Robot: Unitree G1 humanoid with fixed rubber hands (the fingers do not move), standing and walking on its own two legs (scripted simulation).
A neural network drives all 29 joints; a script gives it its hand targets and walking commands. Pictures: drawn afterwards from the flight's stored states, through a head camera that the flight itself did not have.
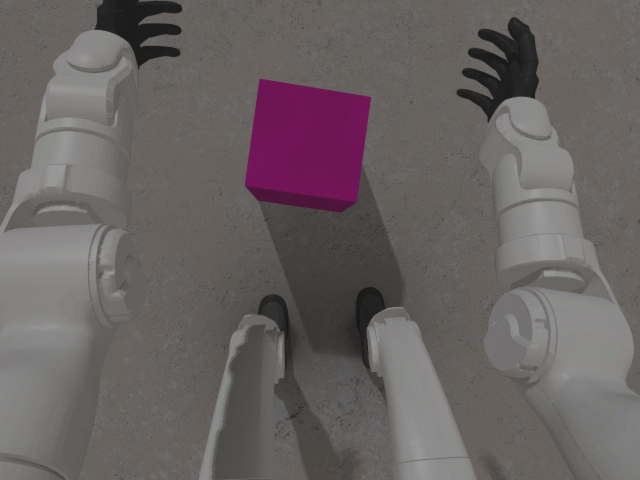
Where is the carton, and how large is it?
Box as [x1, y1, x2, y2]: [245, 79, 370, 211]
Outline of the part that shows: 259,79 245,186 258,200 334,211 342,211 356,201 370,97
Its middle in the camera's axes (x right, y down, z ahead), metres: -0.03 -0.19 +0.85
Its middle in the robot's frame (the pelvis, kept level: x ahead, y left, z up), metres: +0.54 +0.00 -0.53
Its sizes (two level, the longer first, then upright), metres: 0.210 0.200 0.250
